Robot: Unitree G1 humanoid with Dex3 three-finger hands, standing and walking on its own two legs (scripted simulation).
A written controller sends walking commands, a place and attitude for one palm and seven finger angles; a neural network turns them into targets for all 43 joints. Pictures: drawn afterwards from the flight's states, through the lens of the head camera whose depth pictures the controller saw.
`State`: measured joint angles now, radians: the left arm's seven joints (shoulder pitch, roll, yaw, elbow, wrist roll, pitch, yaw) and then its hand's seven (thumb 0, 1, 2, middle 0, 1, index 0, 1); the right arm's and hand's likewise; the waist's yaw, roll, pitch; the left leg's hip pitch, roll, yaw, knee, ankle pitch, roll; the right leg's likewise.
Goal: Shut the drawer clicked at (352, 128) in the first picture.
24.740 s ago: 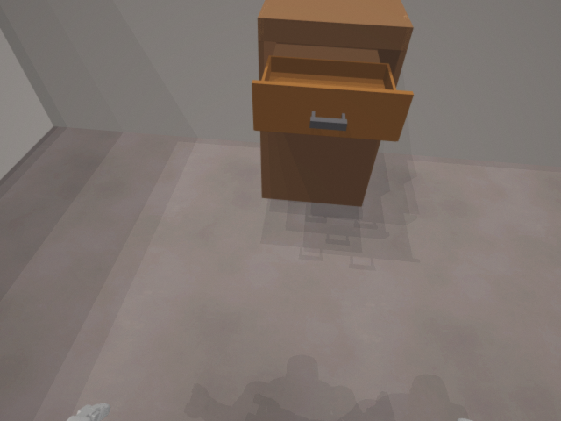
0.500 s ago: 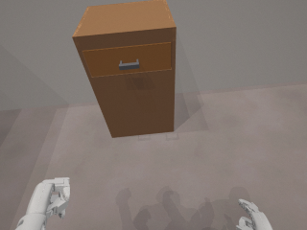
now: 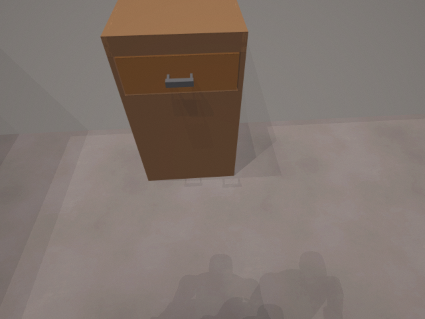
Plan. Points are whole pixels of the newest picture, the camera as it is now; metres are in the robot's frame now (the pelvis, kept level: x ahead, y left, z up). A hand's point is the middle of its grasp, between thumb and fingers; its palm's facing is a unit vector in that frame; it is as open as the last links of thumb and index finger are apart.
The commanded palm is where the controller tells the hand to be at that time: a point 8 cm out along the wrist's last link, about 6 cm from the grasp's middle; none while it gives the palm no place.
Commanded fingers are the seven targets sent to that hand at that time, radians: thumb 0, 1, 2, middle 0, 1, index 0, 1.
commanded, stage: let the arm hang, fingers relaxed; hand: left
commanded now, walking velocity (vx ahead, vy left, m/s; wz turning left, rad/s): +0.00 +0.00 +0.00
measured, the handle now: (179, 79) +0.93 +0.19 -0.08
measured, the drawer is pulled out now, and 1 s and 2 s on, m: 0.00 0.00 0.00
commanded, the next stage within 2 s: look to check the result in 0.46 s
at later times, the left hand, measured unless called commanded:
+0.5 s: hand out of the picture +0.04 +0.17 -0.17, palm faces +0.01 -0.98 -0.21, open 7.4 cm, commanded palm none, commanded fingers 0.00 0.90 0.90 -0.20 -0.30 -0.20 -0.30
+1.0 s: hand out of the picture +0.05 +0.17 -0.17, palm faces +0.01 -0.97 -0.24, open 7.4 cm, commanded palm none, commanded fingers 0.00 0.90 0.90 -0.20 -0.30 -0.20 -0.30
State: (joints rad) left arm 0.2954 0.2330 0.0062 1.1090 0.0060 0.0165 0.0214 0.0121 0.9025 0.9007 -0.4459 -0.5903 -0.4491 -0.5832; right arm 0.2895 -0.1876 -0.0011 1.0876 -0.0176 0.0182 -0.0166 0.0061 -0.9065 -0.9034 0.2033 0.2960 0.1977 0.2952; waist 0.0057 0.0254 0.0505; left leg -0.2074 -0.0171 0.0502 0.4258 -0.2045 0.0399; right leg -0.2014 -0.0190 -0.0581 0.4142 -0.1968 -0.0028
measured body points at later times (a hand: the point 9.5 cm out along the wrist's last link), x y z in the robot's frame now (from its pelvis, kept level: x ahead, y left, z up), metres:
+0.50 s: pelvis +0.01 -0.01 +0.00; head +0.03 -0.01 +0.45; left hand +0.04 +0.22 -0.15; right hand +0.00 -0.23 -0.16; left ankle +0.02 +0.09 -0.74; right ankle +0.02 -0.12 -0.74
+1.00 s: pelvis +0.02 -0.02 +0.00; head +0.04 -0.03 +0.45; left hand +0.05 +0.22 -0.15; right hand +0.03 -0.26 -0.16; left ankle +0.02 +0.09 -0.74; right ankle +0.02 -0.12 -0.74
